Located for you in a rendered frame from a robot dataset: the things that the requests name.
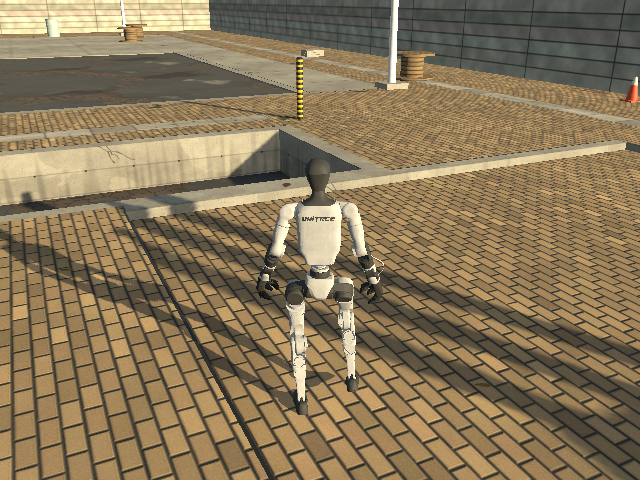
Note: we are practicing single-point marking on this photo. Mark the right robot shin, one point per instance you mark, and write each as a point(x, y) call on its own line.
point(349, 346)

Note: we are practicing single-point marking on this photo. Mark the robot left forearm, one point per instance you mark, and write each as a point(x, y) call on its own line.
point(269, 265)

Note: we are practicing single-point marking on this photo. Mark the robot right forearm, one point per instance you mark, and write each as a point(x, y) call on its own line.
point(368, 266)

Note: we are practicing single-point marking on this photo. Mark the left robot hand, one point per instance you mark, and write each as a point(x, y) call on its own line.
point(266, 284)

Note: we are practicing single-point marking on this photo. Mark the right robot hand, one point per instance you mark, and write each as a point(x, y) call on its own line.
point(377, 288)

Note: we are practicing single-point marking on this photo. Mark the robot right upper arm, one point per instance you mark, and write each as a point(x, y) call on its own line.
point(349, 210)

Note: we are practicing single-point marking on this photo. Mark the robot left upper arm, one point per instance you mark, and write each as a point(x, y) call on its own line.
point(287, 212)

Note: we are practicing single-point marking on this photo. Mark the robot head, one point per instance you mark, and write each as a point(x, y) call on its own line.
point(318, 172)

